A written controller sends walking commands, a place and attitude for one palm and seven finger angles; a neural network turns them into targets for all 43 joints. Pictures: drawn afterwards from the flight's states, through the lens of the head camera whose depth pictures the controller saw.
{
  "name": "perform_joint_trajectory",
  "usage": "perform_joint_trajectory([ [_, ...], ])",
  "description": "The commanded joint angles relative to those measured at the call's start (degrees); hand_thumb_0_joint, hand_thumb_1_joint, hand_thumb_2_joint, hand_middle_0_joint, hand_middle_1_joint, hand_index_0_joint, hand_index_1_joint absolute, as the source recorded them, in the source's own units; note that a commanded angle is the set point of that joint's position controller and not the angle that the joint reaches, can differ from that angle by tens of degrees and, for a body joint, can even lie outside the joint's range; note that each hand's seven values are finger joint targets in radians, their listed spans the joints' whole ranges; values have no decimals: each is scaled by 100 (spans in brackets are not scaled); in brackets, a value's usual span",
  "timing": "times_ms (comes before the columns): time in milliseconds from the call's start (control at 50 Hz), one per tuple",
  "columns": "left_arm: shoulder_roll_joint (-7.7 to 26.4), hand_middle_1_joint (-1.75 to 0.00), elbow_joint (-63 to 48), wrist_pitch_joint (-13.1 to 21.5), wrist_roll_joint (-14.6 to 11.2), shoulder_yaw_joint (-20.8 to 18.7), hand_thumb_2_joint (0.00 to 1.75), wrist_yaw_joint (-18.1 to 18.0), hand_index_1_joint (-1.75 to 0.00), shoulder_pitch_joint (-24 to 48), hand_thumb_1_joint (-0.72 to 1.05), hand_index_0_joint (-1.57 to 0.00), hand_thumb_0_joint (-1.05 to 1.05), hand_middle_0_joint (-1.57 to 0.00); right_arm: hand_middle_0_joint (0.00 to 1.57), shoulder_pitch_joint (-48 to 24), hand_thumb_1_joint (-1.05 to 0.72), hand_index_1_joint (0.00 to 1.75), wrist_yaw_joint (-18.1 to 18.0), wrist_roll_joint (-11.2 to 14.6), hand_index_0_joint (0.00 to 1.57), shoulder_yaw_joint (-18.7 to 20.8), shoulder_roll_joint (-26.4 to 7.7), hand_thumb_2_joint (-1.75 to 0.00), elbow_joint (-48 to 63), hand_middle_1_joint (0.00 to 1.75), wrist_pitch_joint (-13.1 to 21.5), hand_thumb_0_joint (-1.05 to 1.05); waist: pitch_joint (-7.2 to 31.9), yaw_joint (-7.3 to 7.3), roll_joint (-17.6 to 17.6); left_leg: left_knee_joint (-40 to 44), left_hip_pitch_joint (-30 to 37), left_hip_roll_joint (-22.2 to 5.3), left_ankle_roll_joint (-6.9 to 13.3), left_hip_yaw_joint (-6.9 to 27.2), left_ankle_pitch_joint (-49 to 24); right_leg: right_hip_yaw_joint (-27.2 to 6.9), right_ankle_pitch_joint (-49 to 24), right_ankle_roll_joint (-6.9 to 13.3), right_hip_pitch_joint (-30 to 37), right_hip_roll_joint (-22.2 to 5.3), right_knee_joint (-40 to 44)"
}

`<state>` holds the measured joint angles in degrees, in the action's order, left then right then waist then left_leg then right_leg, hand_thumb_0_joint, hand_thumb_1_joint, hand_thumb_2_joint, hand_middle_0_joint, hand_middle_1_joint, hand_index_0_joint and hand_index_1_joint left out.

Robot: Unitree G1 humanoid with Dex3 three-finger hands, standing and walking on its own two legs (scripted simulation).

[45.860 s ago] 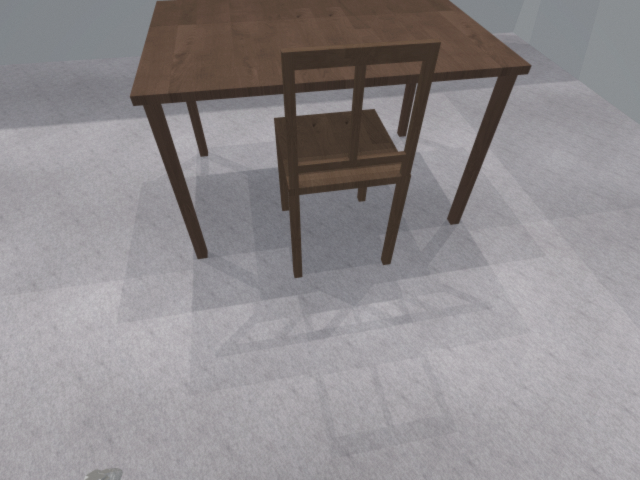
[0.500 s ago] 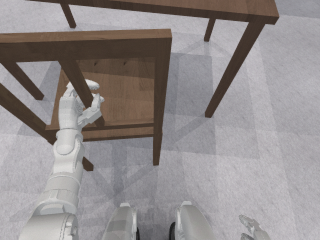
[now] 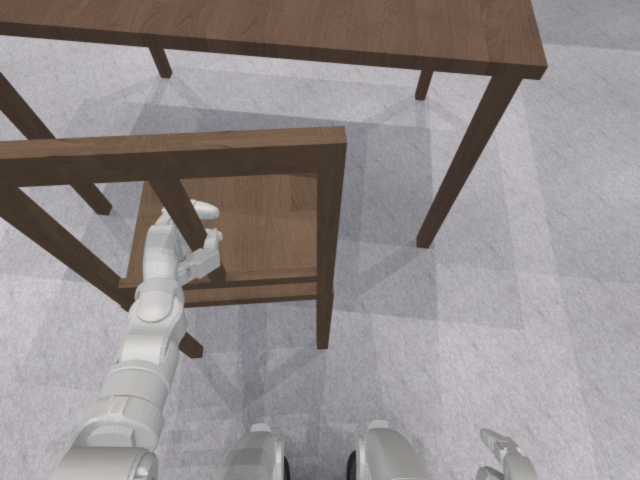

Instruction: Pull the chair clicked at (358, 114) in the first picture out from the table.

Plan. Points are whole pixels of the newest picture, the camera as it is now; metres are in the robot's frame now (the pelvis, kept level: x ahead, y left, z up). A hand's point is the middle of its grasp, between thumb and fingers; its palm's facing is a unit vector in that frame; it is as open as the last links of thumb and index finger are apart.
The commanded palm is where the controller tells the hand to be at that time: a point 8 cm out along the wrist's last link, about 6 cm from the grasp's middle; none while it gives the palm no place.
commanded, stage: step backward, pulling the chair out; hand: left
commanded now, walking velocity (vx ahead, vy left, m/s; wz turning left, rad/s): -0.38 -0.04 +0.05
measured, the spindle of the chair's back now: (196, 236) +0.43 +0.17 -0.02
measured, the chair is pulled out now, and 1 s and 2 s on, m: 0.24 0.34 0.34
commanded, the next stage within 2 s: none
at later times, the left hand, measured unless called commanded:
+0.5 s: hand (225, 286) +0.35 +0.12 -0.01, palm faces -0.02 -0.99 -0.14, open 5.3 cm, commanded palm +0.33 +0.17 -0.01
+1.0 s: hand (237, 321) +0.30 +0.10 -0.01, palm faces -0.03 -0.99 -0.16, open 5.4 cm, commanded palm +0.30 +0.15 +0.00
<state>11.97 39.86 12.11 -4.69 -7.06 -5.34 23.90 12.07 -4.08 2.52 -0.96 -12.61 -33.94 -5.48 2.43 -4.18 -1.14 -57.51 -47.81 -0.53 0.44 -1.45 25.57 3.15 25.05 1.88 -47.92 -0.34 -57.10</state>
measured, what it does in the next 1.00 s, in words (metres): rises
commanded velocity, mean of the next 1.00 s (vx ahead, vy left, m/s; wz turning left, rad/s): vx -0.38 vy -0.03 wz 0.09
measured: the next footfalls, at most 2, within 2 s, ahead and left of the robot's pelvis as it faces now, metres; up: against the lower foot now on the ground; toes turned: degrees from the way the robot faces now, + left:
none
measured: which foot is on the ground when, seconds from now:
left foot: down 0.00-1.00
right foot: down 0.00-1.00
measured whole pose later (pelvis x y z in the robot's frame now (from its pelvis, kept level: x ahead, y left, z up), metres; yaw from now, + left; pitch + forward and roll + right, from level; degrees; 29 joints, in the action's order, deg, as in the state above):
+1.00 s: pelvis -0.06 +0.00 +0.06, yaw -1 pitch +5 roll +0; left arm 9.2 56.3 12.2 -4.7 1.3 -7.3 26.1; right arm 10.6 -7.6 3.8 0.2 -15.4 -40.9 -4.0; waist -5.8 -3.7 0.1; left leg -29.4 -26.3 -0.5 0.5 -1.7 7.9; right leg 2.0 7.1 1.3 -26.8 1.1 -28.9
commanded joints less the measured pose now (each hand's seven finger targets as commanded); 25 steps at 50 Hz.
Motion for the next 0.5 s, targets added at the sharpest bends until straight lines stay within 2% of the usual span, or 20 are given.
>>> perform_joint_trajectory([
  [0,1052,-145,24,-279,521,286,90,-214,-145,1665,90,-50,0,-50,20,615,-90,30,-268,33,20,287,-974,-90,358,30,-160,0,2231,-151,72,1525,1885,-218,133,311,-2227,-559,-3207,-380,2308,-334,1741],
  [20,1188,-145,60,-193,516,166,90,-249,-145,1874,90,-50,0,-50,20,643,-90,30,-299,19,20,301,-1002,-90,321,30,-169,0,2269,-132,-99,1637,2131,-248,127,315,-2603,-512,-3466,-378,2380,-329,1811],
  [80,945,-145,472,-57,492,374,90,-194,-145,1927,90,-50,0,-50,20,660,-90,30,-295,-3,20,302,-955,-90,208,30,-217,0,2321,-89,-704,1843,2968,-424,98,418,-3933,-433,-3658,-347,2358,-211,2080],
  [160,763,-145,587,-12,440,520,90,-73,-145,1674,90,-50,0,-50,20,563,-90,30,-279,-5,20,342,-938,-90,170,30,-262,0,2447,1,-927,2058,3575,-569,47,501,-4799,-374,-3558,-273,2472,-83,2407],
  [240,769,-145,427,46,372,488,90,28,-145,1358,90,-50,0,-50,20,351,-90,30,-296,-42,20,383,-964,-90,217,30,-244,0,2387,97,-983,2442,3784,-715,52,613,-4740,-303,-2966,-242,2489,55,2559],
  [280,716,-145,326,86,348,525,90,66,-145,1267,90,-50,0,-50,20,251,-90,30,-302,-63,20,395,-951,-90,241,30,-224,0,2300,109,-902,2628,3798,-788,93,655,-4486,-302,-2609,-238,2495,103,2574],
  [320,802,-145,232,124,347,456,90,65,-145,1218,90,-50,0,-50,20,173,-90,30,-314,-74,20,434,-985,-90,255,30,-191,0,2254,137,-998,2807,3795,-832,129,689,-4230,-312,-2279,-222,2518,130,2548],
  [400,778,-145,300,219,356,490,90,50,-145,1560,90,-50,0,-50,20,114,-90,30,-323,-110,20,443,-947,-90,117,30,-92,0,2023,85,-928,2956,3674,-949,215,705,-3793,-386,-1843,-221,2462,96,2438],
  [420,896,-145,363,231,360,403,90,15,-145,1620,90,-50,0,-50,20,127,-90,30,-336,-94,20,454,-980,-90,80,30,-72,0,1960,85,-819,2959,3586,-927,235,705,-3636,-396,-1830,-225,2490,102,2470],
  [460,782,-145,466,274,371,508,90,-2,-145,1768,90,-50,0,-50,20,114,-90,30,-338,-71,20,436,-934,-90,-9,30,-21,0,1934,59,-668,2898,3389,-855,220,620,-3250,-439,-2093,-235,2618,23,2551],
  [480,811,-145,544,286,362,483,90,-23,-145,1832,90,-50,0,-50,20,121,-90,30,-343,-51,20,428,-921,-90,-52,30,9,0,1937,42,-451,2839,3324,-788,209,557,-2995,-467,-2198,-260,2651,-13,2644],
])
